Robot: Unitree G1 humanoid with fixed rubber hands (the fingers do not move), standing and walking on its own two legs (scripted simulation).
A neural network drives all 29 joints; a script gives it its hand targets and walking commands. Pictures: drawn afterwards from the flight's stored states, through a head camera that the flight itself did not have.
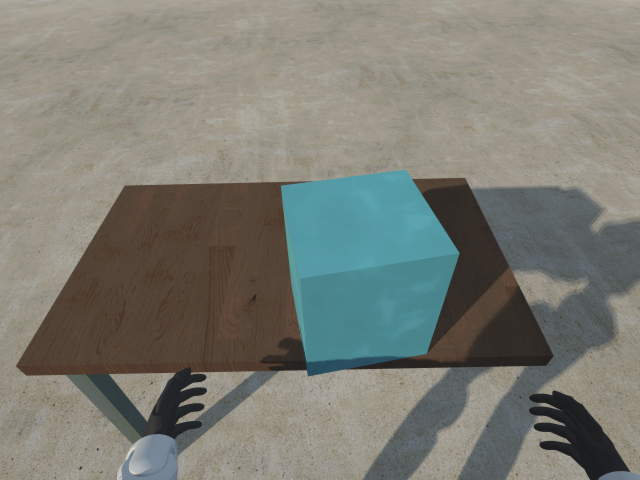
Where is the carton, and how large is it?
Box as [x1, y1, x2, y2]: [281, 170, 459, 375]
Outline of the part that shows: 405,170 281,186 291,285 308,375 426,353 459,253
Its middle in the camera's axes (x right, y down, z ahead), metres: +0.06 +0.06 +0.65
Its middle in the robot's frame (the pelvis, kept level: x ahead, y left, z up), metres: +0.46 -0.03 -0.01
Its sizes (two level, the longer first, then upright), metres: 0.210 0.200 0.250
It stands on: a table, 0.63 m high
